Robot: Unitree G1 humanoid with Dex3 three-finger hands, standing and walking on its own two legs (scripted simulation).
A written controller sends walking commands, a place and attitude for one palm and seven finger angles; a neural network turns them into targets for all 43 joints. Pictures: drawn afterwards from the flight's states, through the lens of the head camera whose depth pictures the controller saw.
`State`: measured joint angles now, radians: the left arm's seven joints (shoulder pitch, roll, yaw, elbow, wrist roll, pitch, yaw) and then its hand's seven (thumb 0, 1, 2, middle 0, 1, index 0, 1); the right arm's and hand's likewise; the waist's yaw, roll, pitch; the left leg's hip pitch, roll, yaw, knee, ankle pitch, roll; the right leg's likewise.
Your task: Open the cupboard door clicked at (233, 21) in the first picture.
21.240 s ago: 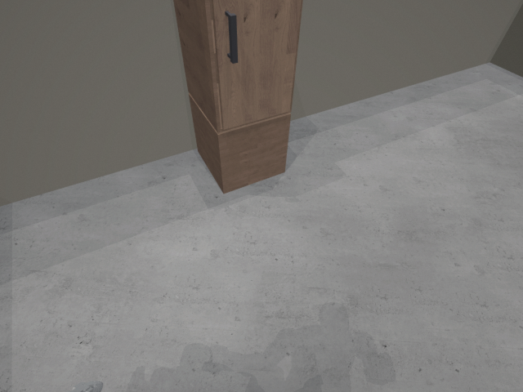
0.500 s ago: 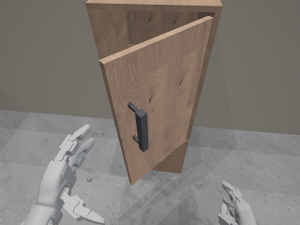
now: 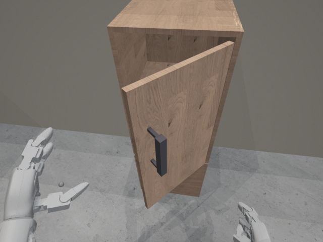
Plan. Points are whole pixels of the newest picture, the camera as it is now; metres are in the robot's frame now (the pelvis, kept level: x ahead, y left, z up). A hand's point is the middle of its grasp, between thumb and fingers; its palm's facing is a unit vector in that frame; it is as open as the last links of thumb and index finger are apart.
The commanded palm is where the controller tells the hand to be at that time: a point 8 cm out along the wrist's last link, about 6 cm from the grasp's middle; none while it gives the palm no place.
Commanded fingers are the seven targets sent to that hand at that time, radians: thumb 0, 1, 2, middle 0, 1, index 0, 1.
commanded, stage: draw the hand back to the body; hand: left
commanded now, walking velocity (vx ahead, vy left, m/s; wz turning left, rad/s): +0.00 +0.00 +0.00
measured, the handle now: (156, 152) +0.33 +0.06 +0.05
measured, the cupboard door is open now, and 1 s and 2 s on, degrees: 48 48 48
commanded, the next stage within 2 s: step back with the hand held close in 0.66 s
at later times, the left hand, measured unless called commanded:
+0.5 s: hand (38, 167) +0.20 +0.26 +0.16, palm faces +0.46 -0.80 -0.39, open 7.7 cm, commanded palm +0.14 +0.29 +0.18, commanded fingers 0.00 0.90 0.90 -0.20 -0.30 -0.20 -0.30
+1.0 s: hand (41, 166) +0.20 +0.25 +0.16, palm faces +0.39 -0.79 -0.48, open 7.4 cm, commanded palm +0.14 +0.29 +0.18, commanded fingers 0.00 0.90 0.90 -0.20 -0.30 -0.20 -0.30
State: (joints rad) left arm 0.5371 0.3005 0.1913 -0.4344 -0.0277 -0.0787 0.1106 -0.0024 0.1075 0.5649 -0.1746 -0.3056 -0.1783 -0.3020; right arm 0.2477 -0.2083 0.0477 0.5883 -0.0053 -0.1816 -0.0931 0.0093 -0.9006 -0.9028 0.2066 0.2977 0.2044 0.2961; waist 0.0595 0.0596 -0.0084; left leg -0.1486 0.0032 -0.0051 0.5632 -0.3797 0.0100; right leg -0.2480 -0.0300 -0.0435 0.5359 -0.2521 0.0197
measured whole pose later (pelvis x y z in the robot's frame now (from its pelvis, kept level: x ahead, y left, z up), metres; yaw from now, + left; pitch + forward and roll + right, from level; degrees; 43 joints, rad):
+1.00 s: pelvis -0.02 +0.00 +0.01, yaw -2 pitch +0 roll -1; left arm 0.49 0.35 0.40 -0.40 -0.03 -0.18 0.11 0.02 0.89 0.90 -0.20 -0.31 -0.21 -0.30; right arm 0.16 -0.24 0.00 0.58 0.00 -0.08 -0.07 0.01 -0.90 -0.90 0.21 0.30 0.21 0.30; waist 0.02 0.05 0.03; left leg -0.14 0.02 0.03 0.44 -0.29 0.01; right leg -0.25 -0.01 -0.01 0.39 -0.14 0.02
